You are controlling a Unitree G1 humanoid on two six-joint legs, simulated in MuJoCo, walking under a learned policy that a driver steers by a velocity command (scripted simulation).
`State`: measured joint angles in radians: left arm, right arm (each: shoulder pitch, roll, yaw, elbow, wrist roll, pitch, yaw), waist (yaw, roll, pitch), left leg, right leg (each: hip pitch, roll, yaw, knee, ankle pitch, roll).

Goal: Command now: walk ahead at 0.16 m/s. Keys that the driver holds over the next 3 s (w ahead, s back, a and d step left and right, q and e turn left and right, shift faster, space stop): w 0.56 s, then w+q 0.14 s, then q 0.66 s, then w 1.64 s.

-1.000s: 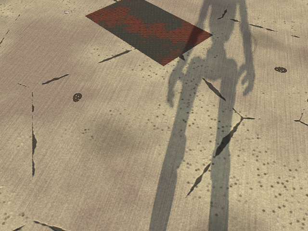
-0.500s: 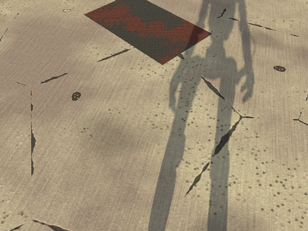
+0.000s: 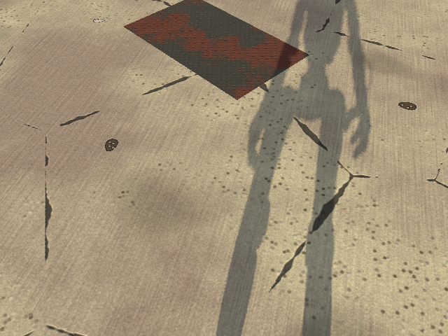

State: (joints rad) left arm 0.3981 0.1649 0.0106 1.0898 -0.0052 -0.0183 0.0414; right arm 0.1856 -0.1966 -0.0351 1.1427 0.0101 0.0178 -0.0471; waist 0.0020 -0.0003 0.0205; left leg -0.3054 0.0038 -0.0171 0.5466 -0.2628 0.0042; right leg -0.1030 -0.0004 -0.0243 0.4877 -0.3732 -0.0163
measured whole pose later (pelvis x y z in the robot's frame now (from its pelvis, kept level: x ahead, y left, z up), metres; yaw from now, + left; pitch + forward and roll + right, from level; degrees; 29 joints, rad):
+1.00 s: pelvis +0.42 -0.02 +0.01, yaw +10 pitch +1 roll -2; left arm 0.20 0.25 0.07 0.96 0.02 -0.08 0.02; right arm 0.14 -0.26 -0.08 0.86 0.02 -0.01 -0.02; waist 0.02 0.03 0.07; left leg -0.64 0.10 0.00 0.88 -0.16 0.00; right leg -0.16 0.00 -0.22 0.32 -0.17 -0.05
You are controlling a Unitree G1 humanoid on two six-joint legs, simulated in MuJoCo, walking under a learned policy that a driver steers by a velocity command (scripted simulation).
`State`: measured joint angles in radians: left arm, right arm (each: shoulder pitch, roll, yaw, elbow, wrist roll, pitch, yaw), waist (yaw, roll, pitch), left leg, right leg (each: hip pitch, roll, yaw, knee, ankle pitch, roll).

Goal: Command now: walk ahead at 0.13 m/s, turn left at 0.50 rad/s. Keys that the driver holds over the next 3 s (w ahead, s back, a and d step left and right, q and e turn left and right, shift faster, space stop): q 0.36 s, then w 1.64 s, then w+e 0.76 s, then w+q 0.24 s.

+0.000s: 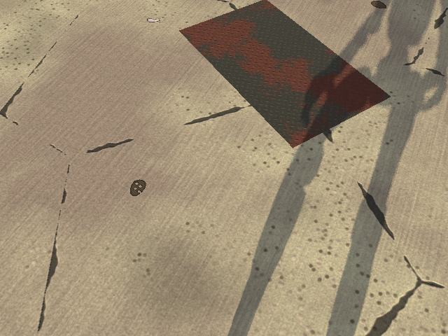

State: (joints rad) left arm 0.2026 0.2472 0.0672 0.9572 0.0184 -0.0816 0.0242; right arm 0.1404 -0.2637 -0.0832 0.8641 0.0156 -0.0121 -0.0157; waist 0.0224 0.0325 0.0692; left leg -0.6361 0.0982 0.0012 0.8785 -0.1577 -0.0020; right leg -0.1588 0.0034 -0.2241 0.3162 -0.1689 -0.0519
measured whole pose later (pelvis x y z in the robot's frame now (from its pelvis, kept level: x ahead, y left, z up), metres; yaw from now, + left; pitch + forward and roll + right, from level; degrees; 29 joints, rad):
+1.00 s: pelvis +0.26 +0.06 -0.01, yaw +18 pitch +3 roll +1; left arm 0.46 0.24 0.05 0.95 -0.02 -0.07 0.00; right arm 0.05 -0.25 -0.06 0.68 0.03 -0.07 0.04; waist 0.12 0.03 0.01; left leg -0.59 0.04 0.02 0.57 -0.04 0.02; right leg 0.07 -0.03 -0.02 0.23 -0.35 0.01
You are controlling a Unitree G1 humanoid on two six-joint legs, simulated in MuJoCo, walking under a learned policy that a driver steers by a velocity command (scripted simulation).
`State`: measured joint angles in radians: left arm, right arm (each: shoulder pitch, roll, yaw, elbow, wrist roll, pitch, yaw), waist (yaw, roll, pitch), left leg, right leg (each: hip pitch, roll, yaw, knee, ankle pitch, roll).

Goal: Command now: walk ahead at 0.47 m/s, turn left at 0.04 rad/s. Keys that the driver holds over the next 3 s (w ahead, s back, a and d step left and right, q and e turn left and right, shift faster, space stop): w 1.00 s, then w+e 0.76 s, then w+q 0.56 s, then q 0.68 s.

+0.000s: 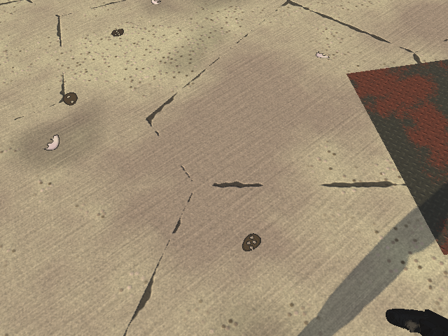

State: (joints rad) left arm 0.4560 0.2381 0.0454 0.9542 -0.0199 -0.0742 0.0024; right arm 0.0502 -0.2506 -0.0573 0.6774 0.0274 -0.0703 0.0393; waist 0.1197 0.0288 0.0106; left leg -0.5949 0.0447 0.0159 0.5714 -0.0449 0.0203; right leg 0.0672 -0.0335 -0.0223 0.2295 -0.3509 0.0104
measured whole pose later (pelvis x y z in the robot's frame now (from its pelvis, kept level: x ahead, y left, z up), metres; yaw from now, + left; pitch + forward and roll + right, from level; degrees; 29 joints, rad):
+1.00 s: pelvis +0.54 -0.02 +0.01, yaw +0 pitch +2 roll -1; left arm 0.35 0.27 0.05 0.89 -0.01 -0.08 -0.01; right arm 0.09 -0.27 -0.05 0.79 0.01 -0.07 0.01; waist 0.07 0.05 0.01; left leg -0.66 0.11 -0.03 0.63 0.07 0.00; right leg -0.02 0.06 -0.06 0.21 -0.22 -0.05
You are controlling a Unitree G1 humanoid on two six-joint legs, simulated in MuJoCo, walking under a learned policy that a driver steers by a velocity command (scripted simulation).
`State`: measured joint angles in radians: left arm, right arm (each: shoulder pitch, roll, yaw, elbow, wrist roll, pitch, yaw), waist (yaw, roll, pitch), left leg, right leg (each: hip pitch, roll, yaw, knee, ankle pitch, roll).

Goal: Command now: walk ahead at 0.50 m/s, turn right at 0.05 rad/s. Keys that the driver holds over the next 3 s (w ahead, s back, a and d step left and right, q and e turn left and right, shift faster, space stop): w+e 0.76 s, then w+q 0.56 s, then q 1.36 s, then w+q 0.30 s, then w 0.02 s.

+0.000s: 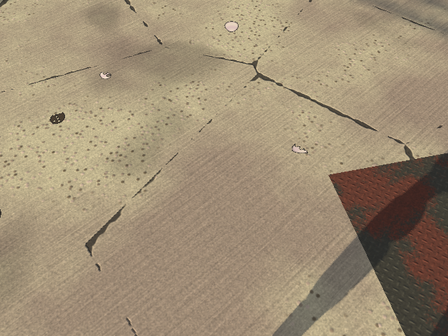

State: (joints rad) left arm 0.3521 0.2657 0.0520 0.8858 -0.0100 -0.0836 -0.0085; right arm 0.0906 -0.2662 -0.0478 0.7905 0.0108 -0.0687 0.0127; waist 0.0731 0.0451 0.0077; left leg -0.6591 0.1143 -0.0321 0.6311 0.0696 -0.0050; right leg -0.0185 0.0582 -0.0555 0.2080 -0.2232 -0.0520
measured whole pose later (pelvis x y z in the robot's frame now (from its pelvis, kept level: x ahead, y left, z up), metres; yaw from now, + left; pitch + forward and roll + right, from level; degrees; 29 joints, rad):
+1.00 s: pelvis +0.53 -0.09 +0.00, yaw -23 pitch +1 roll -1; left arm 0.29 0.25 0.06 0.77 0.01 -0.08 -0.01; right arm 0.12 -0.29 -0.06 0.83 0.01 -0.08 0.01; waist 0.04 0.05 0.03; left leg -0.71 0.14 -0.04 0.79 0.04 -0.02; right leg -0.05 0.10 -0.02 0.23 -0.20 -0.09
